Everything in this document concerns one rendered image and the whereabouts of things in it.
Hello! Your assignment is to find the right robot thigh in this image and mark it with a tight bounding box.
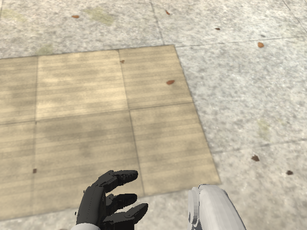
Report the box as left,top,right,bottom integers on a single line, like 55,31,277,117
188,185,247,230

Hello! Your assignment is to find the robot left hand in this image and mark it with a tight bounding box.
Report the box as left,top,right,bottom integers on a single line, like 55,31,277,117
75,170,149,230

